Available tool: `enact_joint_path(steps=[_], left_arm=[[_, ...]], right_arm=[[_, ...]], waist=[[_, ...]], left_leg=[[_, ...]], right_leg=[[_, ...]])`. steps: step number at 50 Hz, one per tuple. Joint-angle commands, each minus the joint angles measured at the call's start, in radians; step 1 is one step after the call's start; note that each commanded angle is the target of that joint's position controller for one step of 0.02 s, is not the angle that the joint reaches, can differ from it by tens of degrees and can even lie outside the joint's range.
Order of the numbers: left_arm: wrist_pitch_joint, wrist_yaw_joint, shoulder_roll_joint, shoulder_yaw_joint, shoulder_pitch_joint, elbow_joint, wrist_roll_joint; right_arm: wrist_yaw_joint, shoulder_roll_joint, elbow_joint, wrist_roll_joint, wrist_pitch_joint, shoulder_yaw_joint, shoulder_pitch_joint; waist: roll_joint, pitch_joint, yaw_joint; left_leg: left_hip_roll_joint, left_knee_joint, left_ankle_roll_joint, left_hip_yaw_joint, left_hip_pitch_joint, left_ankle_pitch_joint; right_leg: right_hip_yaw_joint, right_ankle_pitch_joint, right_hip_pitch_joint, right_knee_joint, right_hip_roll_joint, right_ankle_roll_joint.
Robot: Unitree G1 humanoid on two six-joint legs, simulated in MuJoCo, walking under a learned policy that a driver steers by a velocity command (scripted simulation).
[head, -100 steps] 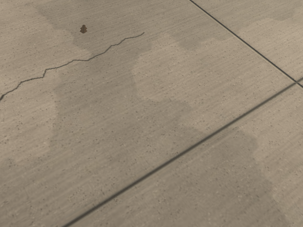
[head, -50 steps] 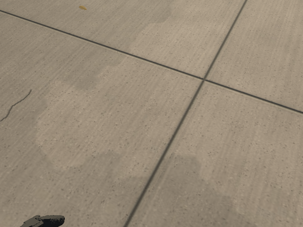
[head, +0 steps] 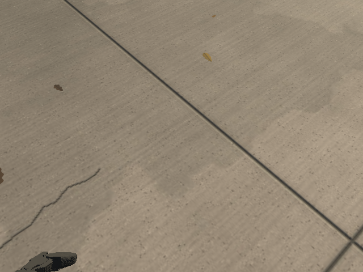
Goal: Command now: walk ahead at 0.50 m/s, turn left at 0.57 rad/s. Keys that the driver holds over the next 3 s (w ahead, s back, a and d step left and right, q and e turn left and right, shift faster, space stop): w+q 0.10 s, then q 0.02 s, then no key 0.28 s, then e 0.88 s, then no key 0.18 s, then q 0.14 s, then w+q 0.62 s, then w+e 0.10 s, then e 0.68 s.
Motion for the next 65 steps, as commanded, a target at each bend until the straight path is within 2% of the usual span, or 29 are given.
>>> enact_joint_path(steps=[1,5,7,8,9,10,12,14,18,21,25,27,28,31,35,37,39,40,41,44,48,54,55,56,57,58,59,61,65], left_arm=[[-0.018,-0.009,0.059,0.01,-0.098,-0.079,-0.014],[-0.036,-0.021,0.114,0.036,-0.076,-0.079,-0.022],[-0.047,-0.012,0.147,0.058,0.059,-0.047,-0.002],[-0.052,-0.007,0.196,0.069,0.174,-0.042,0.025],[-0.037,-0.009,0.262,0.084,0.238,-0.015,0.04],[-0.027,-0.018,0.189,0.072,0.251,-0.015,0.002],[-0.01,-0.015,0.089,0.037,0.151,-0.038,0.002],[-0.004,-0.018,0.055,0.018,0.101,-0.016,0.009],[0.006,-0.016,0.089,0.025,0.047,0.03,0.007],[0.021,-0.013,0.108,0.026,0.056,0.058,-0.008],[0.038,-0.022,0.093,0.011,0.056,0.084,-0.031],[0.036,-0.029,0.082,0.006,0.127,0.086,-0.006],[0.041,-0.025,0.058,0.0,0.154,0.084,-0.019],[0.07,-0.008,0.092,0.015,0.111,0.068,-0.022],[0.092,-0.013,0.098,0.033,0.141,0.045,-0.021],[0.099,-0.017,0.116,0.046,0.144,0.036,-0.021],[0.104,-0.011,0.191,0.071,0.148,0.013,-0.016],[0.1,-0.011,0.21,0.074,0.201,0.015,-0.001],[0.084,-0.012,0.206,0.068,0.226,0.014,0.011],[0.081,0.008,0.177,0.064,0.1,-0.019,-0.031],[0.125,0.036,0.175,0.071,0.088,-0.028,-0.032],[0.147,0.035,0.176,0.081,0.03,-0.06,-0.051],[0.146,0.037,0.158,0.076,0.033,-0.064,-0.055],[0.145,0.036,0.113,0.065,0.081,-0.062,-0.041],[0.134,0.034,0.101,0.066,0.117,-0.079,-0.039],[0.123,0.034,0.184,0.093,0.123,-0.07,-0.021],[0.127,0.032,0.222,0.109,0.13,-0.049,-0.032],[0.149,0.039,0.184,0.107,0.158,-0.016,-0.029],[0.148,0.029,0.114,0.08,0.075,-0.068,-0.042]], right_arm=[[-0.013,-0.18,-0.048,0.006,-0.004,-0.051,0.023],[-0.018,-0.165,-0.039,0.008,0.006,-0.051,0.028],[-0.019,-0.129,-0.053,0.001,0.012,-0.042,-0.01],[-0.02,-0.075,-0.077,-0.015,0.011,-0.022,-0.004],[-0.02,-0.014,-0.082,-0.001,0.005,-0.002,0.173],[-0.022,-0.11,-0.056,0.003,0.005,-0.014,0.21],[-0.029,-0.166,-0.07,-0.004,0.024,-0.032,0.028],[-0.028,-0.129,-0.09,-0.014,0.038,-0.029,-0.023],[-0.028,-0.039,-0.078,-0.018,0.053,0.002,-0.007],[-0.026,-0.046,-0.071,-0.021,0.061,0.005,-0.045],[-0.027,-0.069,-0.08,-0.039,0.064,-0.006,-0.102],[-0.045,-0.173,-0.118,-0.048,0.067,-0.029,-0.125],[-0.045,-0.181,-0.1,-0.037,0.075,-0.038,-0.138],[-0.041,-0.131,-0.101,-0.032,0.068,-0.035,-0.145],[-0.059,-0.135,-0.099,-0.018,0.058,-0.048,-0.148],[-0.067,-0.131,-0.108,-0.019,0.059,-0.053,-0.164],[-0.068,-0.094,-0.136,-0.028,0.06,-0.047,-0.218],[-0.068,-0.072,-0.16,-0.029,0.059,-0.039,-0.284],[-0.064,-0.072,-0.162,-0.025,0.056,-0.04,-0.274],[-0.064,-0.11,-0.122,-0.025,0.05,-0.053,-0.202],[-0.042,-0.057,-0.113,-0.011,0.03,-0.033,-0.202],[-0.009,-0.081,-0.081,-0.004,0.013,-0.046,-0.123],[-0.011,-0.095,-0.071,-0.009,0.012,-0.054,-0.103],[-0.018,-0.159,-0.081,-0.025,0.016,-0.068,-0.093],[-0.016,-0.236,-0.094,-0.059,0.024,-0.081,-0.121],[-0.014,-0.199,-0.111,-0.078,0.017,-0.073,-0.144],[-0.019,-0.139,-0.124,-0.068,0.013,-0.054,-0.202],[-0.029,-0.092,-0.131,-0.033,0.014,-0.038,-0.259],[-0.049,-0.099,-0.106,-0.039,0.032,-0.035,-0.171]], waist=[[0.117,-0.056,-0.02],[0.154,-0.059,0.011],[0.158,-0.111,0.09],[0.073,-0.257,0.13],[-0.25,-0.39,0.061],[-0.223,-0.399,0.074],[-0.044,-0.211,0.099],[-0.047,-0.132,0.06],[-0.103,-0.159,0.021],[-0.101,-0.198,0.041],[-0.074,-0.125,0.025],[0.067,-0.132,0.069],[0.187,-0.14,0.085],[0.207,-0.073,0.056],[0.176,-0.104,0.063],[0.098,-0.109,0.061],[-0.117,-0.087,0.073],[-0.211,-0.085,0.127],[-0.181,-0.124,0.136],[-0.057,-0.138,0.069],[-0.092,-0.172,0.072],[-0.153,-0.148,0.041],[-0.135,-0.138,0.033],[0.009,-0.152,0.058],[0.273,-0.111,0.097],[0.236,-0.099,0.083],[0.167,-0.073,0.1],[0.145,-0.04,0.104],[0.18,-0.048,0.034]], left_leg=[[0.191,-0.076,0.125,-0.157,-0.093,0.191],[0.246,0.034,0.097,-0.289,0.021,0.132],[0.178,0.208,0.038,-0.252,0.023,0.295],[0.12,0.455,-0.008,-0.184,-0.061,0.196],[-0.035,0.791,-0.09,-0.066,-0.394,-0.373],[0.02,0.95,-0.114,-0.095,-0.499,-0.442],[0.08,0.984,-0.141,-0.057,-0.51,-0.316],[0.132,0.857,-0.145,-0.035,-0.436,-0.277],[0.14,0.52,-0.165,0.048,-0.229,-0.185],[0.142,0.347,-0.159,0.065,-0.109,-0.039],[0.125,0.049,-0.107,0.077,0.062,0.159],[0.29,0.097,-0.027,-0.038,0.171,0.348],[0.315,0.076,0.025,-0.056,0.106,0.193],[0.318,0.042,0.021,-0.068,0.037,0.13],[0.367,0.111,0.036,-0.042,0.022,0.298],[0.314,0.191,-0.01,0.04,-0.024,0.254],[0.129,0.404,-0.124,0.186,-0.206,0.047],[0.056,0.564,-0.147,0.138,-0.377,-0.328],[0.064,0.746,-0.145,0.038,-0.456,-0.47],[0.114,0.753,-0.156,0.001,-0.473,-0.314],[0.078,0.513,-0.185,0.042,-0.335,-0.21],[0.047,0.093,-0.157,0.065,-0.091,-0.022],[0.078,-0.001,-0.135,0.058,-0.012,0.069],[0.261,-0.044,-0.066,-0.105,0.088,0.102],[0.468,-0.076,0.098,-0.361,0.077,0.277],[0.548,-0.093,0.189,-0.416,-0.006,0.251],[0.485,-0.088,0.164,-0.312,-0.049,0.18],[0.37,-0.077,0.096,-0.146,-0.051,0.095],[0.34,-0.069,0.126,-0.033,0.047,0.19]], right_leg=[[-0.063,0.139,0.178,-0.149,0.087,0.007],[-0.016,0.027,0.219,-0.231,0.087,-0.044],[-0.044,0.071,0.4,-0.307,0.076,-0.099],[0.08,0.227,0.638,-0.257,-0.076,-0.164],[0.484,0.353,0.969,-0.269,-0.318,-0.366],[0.636,0.221,0.962,-0.315,-0.359,-0.392],[0.337,0.334,0.746,-0.319,-0.256,-0.322],[0.178,0.496,0.574,-0.342,-0.177,-0.295],[0.038,0.615,0.456,-0.387,-0.125,-0.306],[0.021,0.526,0.449,-0.391,-0.123,-0.304],[0.059,0.078,0.356,-0.374,-0.06,-0.226],[0.038,-0.233,0.244,-0.294,0.031,-0.139],[-0.045,-0.308,0.254,-0.252,0.086,-0.113],[-0.079,-0.193,0.221,-0.122,0.1,-0.089],[-0.079,-0.124,0.241,-0.052,0.081,-0.107],[-0.031,0.037,0.289,-0.113,0.062,-0.141],[0.261,0.191,0.386,-0.28,-0.057,-0.272],[0.432,0.273,0.499,-0.363,-0.152,-0.373],[0.489,0.335,0.575,-0.377,-0.214,-0.42],[0.343,0.382,0.593,-0.31,-0.144,-0.327],[0.294,0.371,0.571,-0.294,-0.069,-0.282],[0.39,0.139,0.466,-0.289,-0.023,-0.24],[0.377,0.012,0.41,-0.265,0.014,-0.202],[0.29,-0.256,0.3,-0.115,0.091,-0.144],[0.109,-0.576,0.11,0.088,0.259,-0.081],[0.093,-0.591,0.086,0.337,0.172,-0.04],[0.086,-0.514,0.096,0.425,0.146,-0.029],[0.052,-0.386,0.074,0.513,0.134,0.003],[-0.026,-0.324,0.042,0.398,0.103,0.041]])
